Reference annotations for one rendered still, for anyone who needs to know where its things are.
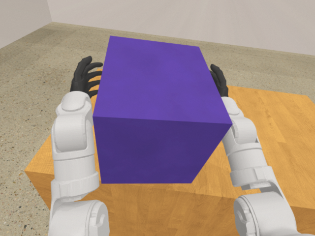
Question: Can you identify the robot left forearm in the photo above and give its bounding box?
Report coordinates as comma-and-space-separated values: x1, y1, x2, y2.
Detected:
48, 91, 99, 236

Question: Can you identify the right robot hand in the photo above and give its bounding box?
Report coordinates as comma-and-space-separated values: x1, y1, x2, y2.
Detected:
210, 64, 228, 97

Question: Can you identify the pedestal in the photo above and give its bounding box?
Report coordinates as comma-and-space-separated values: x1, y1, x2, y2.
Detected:
24, 68, 315, 236

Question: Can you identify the carton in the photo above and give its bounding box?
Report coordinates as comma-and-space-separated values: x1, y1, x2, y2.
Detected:
93, 36, 233, 184

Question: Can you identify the left robot hand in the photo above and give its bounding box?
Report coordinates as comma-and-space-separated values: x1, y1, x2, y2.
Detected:
70, 56, 103, 99

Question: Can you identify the robot right forearm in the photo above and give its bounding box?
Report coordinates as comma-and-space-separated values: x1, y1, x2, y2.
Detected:
221, 97, 297, 229

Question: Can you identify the left robot upper arm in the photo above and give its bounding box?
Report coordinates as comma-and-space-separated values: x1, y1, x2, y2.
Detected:
49, 200, 110, 236

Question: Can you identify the right robot upper arm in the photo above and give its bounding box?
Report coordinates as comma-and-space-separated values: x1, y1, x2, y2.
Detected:
233, 191, 315, 236

